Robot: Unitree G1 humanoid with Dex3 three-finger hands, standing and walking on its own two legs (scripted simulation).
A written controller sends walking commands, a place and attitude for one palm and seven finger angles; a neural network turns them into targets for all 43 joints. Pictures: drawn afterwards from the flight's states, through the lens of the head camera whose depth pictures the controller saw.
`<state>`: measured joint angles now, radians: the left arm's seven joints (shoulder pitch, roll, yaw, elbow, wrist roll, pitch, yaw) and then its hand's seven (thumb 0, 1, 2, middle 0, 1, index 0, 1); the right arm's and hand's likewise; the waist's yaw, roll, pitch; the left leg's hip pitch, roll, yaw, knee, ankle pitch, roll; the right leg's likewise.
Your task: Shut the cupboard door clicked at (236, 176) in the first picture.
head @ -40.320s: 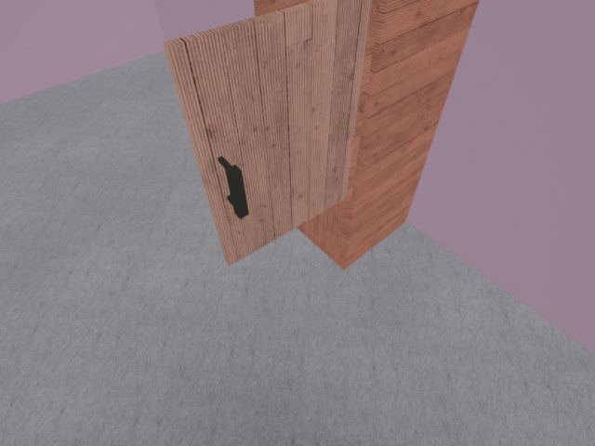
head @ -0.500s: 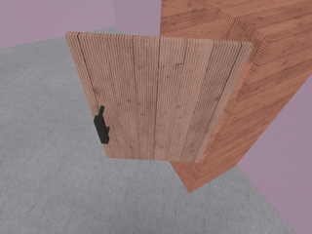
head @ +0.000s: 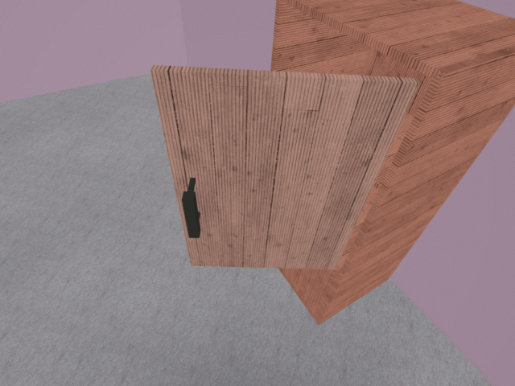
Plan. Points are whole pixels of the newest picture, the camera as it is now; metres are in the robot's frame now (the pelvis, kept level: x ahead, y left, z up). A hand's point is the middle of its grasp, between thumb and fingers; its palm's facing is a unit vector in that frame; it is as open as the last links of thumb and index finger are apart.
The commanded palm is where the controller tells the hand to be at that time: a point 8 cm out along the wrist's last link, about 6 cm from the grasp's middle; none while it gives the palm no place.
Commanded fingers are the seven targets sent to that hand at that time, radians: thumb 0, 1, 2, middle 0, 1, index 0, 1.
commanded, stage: come to a stop and stand still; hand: left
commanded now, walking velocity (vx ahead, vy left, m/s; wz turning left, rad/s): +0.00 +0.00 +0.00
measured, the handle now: (193, 208) +0.47 +0.17 -0.05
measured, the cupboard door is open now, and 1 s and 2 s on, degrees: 59 59 59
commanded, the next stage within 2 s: look again from close up in 1.64 s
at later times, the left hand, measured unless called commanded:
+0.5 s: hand out of the picture -0.11 +0.15 -0.17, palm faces +0.04 -0.99 -0.16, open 7.4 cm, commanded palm none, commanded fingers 0.00 0.90 0.90 -0.20 -0.30 -0.20 -0.30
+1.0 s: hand out of the picture -0.12 +0.15 -0.18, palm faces +0.05 -0.99 -0.14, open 7.4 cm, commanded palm none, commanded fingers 0.00 0.90 0.90 -0.20 -0.30 -0.20 -0.30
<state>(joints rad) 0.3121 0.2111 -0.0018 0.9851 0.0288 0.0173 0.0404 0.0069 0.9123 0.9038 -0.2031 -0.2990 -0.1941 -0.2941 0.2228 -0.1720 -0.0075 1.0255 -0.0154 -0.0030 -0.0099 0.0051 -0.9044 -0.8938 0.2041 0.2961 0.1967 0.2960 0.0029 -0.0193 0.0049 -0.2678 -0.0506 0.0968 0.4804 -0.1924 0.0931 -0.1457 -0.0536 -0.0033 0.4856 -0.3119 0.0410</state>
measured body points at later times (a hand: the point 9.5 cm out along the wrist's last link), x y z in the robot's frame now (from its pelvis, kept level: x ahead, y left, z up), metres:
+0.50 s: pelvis -0.04 +0.00 +0.00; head -0.05 +0.01 +0.45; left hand -0.11 +0.20 -0.16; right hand -0.03 -0.23 -0.15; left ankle +0.05 +0.06 -0.73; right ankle -0.03 -0.15 -0.73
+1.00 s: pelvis -0.07 +0.00 +0.00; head -0.08 +0.02 +0.45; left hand -0.12 +0.20 -0.17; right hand -0.07 -0.22 -0.15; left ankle +0.04 +0.06 -0.73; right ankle -0.03 -0.15 -0.73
